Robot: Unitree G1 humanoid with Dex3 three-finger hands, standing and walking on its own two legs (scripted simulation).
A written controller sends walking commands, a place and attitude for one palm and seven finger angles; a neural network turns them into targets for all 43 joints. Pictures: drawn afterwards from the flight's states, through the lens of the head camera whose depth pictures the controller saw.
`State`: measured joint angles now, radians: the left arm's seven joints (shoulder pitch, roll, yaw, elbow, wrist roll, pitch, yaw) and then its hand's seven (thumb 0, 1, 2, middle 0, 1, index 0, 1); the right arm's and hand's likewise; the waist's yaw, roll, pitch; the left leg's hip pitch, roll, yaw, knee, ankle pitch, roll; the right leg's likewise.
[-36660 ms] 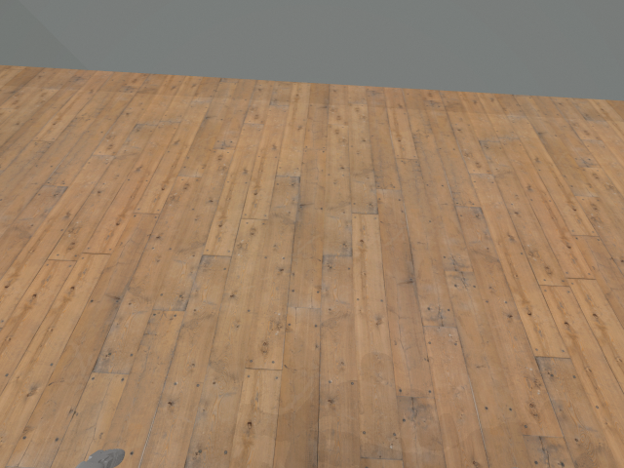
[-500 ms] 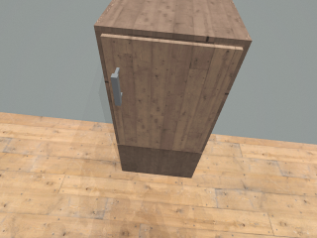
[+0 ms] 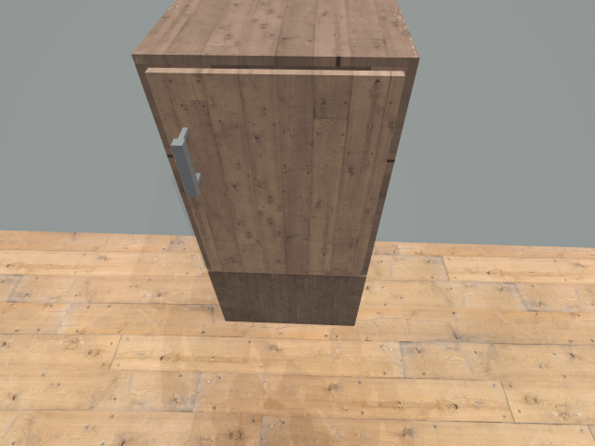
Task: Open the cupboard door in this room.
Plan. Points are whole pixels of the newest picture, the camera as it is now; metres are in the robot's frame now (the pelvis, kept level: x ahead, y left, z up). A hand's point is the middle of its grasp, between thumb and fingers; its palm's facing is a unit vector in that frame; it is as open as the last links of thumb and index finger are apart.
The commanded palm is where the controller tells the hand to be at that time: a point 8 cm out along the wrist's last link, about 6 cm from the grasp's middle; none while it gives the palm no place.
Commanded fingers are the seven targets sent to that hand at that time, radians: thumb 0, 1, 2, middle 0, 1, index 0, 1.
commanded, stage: come to a stop and stand still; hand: left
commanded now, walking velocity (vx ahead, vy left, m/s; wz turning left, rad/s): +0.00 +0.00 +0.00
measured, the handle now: (189, 163) +0.60 +0.25 +0.03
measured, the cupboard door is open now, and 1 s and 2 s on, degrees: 0 0 0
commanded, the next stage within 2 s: look again from close up in 0.40 s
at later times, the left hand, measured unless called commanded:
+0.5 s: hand out of the picture -0.02 +0.13 -0.16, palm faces +0.05 -0.99 -0.16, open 7.3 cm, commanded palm none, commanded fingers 0.00 0.90 0.90 -0.20 -0.30 -0.20 -0.30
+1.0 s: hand out of the picture +0.00 +0.19 -0.16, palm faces +0.03 -0.98 -0.20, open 7.4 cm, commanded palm none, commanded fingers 0.00 0.90 0.90 -0.20 -0.30 -0.20 -0.30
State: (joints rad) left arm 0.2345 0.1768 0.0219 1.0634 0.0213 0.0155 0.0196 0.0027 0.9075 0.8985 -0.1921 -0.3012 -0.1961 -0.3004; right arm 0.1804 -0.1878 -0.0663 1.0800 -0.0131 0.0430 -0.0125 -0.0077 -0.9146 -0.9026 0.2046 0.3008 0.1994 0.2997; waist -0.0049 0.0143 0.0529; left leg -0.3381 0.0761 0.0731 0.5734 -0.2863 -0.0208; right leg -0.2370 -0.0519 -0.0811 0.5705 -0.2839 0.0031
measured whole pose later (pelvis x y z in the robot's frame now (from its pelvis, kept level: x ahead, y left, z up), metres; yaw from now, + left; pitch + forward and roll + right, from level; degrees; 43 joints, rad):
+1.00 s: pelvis -0.01 +0.01 +0.01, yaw +0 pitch -1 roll +0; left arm 0.28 0.16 0.00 1.08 0.01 -0.01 0.03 0.01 0.91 0.90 -0.19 -0.30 -0.20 -0.30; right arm 0.31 -0.16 0.02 1.08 -0.02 -0.03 -0.02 0.01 -0.92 -0.90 0.20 0.30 0.20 0.30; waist 0.00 0.01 0.01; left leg -0.17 -0.01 0.05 0.46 -0.27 0.03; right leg -0.23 -0.05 -0.08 0.48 -0.22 0.01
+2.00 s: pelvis +0.05 +0.04 +0.00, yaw +0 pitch -1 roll +1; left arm 0.23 0.17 0.03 1.02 0.02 0.02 0.03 0.00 0.93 0.90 -0.19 -0.30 -0.20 -0.30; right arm 0.24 -0.16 -0.02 1.05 -0.02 -0.01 -0.03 0.02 -0.94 -0.90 0.20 0.30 0.20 0.30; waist 0.02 -0.02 0.04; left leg -0.21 0.02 0.11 0.52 -0.29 0.02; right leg -0.26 -0.05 -0.11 0.54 -0.27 -0.01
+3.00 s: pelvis +0.03 +0.05 +0.01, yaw +1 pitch -2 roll +0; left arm 0.33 0.13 -0.01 1.09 0.01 -0.01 0.03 0.01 0.91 0.90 -0.19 -0.30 -0.20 -0.30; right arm 0.32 -0.12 0.01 1.10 -0.02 -0.01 -0.01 0.00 -0.91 -0.90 0.20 0.30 0.20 0.30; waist 0.00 -0.02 0.02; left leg -0.21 0.01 0.10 0.46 -0.23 0.03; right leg -0.24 -0.06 -0.12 0.46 -0.19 0.00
